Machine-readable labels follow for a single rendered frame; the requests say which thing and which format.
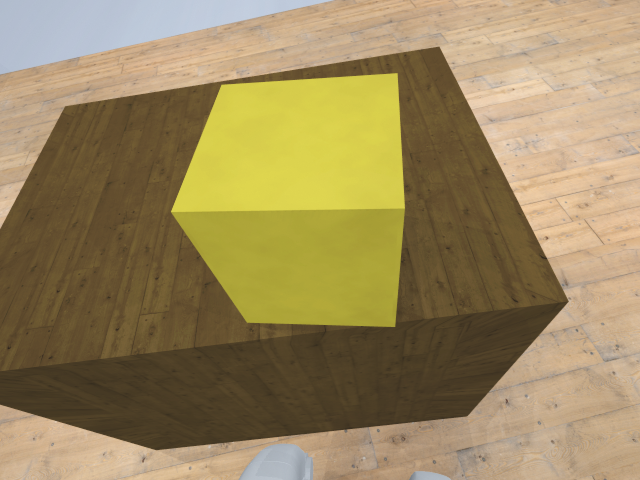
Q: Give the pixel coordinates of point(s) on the pedestal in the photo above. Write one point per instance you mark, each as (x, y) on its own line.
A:
(111, 321)

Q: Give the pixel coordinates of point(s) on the carton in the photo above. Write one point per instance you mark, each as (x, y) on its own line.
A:
(294, 198)

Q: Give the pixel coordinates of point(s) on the robot left thigh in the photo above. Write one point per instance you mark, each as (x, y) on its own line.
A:
(280, 462)

